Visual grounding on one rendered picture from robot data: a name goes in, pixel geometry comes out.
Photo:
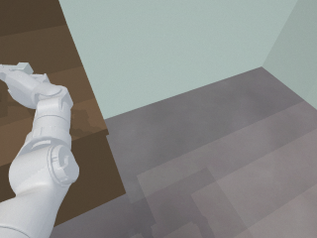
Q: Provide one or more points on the counter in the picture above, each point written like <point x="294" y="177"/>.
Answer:
<point x="35" y="31"/>

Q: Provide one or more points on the robot left upper arm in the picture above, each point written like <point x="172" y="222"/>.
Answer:
<point x="41" y="180"/>

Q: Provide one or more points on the tap lever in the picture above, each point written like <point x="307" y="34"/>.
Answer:
<point x="22" y="66"/>

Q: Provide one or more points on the left robot forearm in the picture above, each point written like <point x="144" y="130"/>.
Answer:
<point x="52" y="119"/>

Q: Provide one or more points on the robot left hand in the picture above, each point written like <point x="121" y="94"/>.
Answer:
<point x="21" y="85"/>

